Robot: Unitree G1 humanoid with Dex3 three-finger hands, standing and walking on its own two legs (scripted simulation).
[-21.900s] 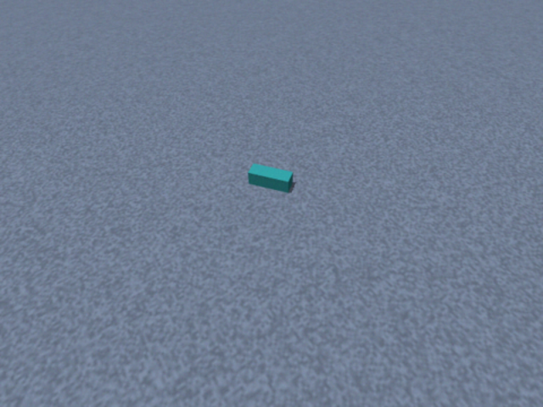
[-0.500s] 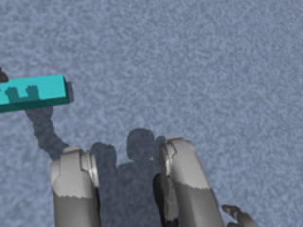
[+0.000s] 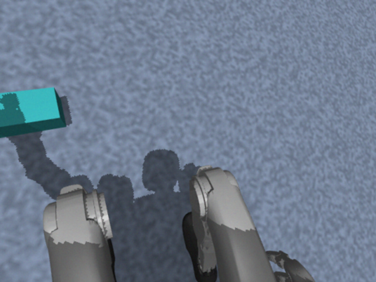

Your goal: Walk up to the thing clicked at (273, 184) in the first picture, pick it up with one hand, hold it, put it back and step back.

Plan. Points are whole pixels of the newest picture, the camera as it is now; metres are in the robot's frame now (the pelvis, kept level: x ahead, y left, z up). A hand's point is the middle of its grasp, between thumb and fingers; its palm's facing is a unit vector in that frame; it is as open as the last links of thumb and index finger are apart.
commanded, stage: rise first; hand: left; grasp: from above
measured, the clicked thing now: (9, 115) +0.51 +0.37 -0.30
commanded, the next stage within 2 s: approach in 1.52 s
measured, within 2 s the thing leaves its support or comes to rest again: neither
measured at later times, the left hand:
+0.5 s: hand out of the picture +0.44 +0.39 -0.17, palm faces -0.44 -0.10 -0.89, open 14.2 cm
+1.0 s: hand out of the picture +0.46 +0.39 -0.18, palm faces -0.44 -0.12 -0.89, open 14.2 cm
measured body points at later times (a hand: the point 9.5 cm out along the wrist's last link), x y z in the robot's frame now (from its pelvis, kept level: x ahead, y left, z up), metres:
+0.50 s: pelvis +0.00 +0.00 -0.01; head +0.25 +0.11 +0.35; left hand +0.46 +0.39 -0.12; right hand +0.08 -0.27 -0.11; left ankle +0.08 +0.14 -0.30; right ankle +0.09 -0.13 -0.30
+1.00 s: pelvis +0.00 +0.00 -0.02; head +0.26 +0.12 +0.34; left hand +0.47 +0.39 -0.13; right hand +0.07 -0.27 -0.10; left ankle +0.08 +0.14 -0.30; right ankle +0.09 -0.13 -0.30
